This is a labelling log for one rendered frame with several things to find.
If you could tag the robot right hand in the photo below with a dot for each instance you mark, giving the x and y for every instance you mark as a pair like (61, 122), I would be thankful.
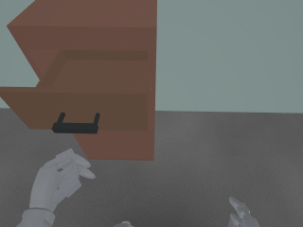
(243, 212)

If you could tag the left robot forearm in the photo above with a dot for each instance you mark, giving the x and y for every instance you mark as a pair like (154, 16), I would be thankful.
(37, 217)

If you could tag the cabinet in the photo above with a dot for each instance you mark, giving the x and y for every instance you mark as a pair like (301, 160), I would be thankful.
(47, 26)

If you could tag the handle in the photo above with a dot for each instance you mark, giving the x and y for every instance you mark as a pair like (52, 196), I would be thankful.
(64, 127)

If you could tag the robot left hand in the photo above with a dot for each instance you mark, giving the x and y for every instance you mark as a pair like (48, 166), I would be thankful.
(44, 193)

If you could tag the drawer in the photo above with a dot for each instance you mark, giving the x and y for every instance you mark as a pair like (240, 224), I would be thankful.
(82, 83)

